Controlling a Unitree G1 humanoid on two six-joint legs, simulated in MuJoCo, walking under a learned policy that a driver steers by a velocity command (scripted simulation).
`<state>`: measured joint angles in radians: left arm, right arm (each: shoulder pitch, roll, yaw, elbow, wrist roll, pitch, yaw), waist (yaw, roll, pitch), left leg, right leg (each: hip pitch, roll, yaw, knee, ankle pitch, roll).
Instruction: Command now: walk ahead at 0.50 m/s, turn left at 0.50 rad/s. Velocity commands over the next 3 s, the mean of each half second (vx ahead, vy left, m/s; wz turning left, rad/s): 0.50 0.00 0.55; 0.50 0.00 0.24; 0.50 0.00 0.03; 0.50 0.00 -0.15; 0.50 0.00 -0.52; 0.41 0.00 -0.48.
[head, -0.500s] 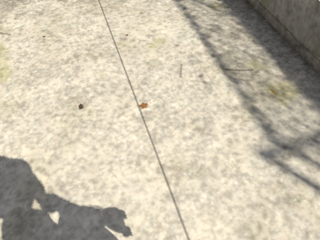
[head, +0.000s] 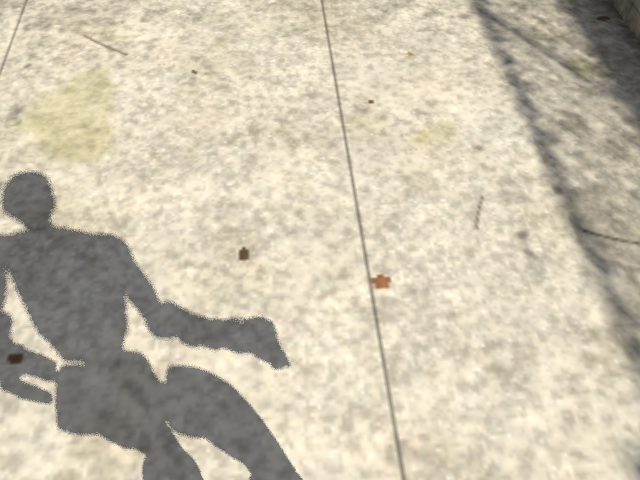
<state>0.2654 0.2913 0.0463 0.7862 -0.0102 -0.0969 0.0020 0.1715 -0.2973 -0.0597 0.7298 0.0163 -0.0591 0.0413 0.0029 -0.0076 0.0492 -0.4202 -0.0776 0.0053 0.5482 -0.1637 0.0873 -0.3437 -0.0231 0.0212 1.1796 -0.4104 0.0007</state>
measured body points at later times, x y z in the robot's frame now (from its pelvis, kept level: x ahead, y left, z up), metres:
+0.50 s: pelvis +0.29 -0.04 +0.01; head +0.31 -0.04 +0.46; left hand +0.36 +0.27 -0.08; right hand +0.45 -0.29 -0.11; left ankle +0.18 +0.07 -0.64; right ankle +0.36 -0.13 -0.73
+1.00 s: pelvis +0.52 +0.11 +0.01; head +0.54 +0.13 +0.46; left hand +0.47 +0.40 -0.12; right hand +0.76 -0.07 -0.08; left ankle +0.53 +0.21 -0.73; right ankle +0.51 -0.07 -0.64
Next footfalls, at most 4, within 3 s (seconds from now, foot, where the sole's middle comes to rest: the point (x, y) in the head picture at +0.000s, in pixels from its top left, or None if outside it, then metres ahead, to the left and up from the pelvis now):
0.36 right None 0.40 -0.12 -0.76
0.86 left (223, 419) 0.56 0.22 -0.76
1.38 right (281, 273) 0.94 0.12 -0.76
1.90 left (154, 219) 1.10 0.46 -0.76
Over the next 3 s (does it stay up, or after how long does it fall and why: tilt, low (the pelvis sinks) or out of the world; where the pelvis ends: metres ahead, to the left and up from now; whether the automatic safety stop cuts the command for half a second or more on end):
stays up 1.57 0.36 0.00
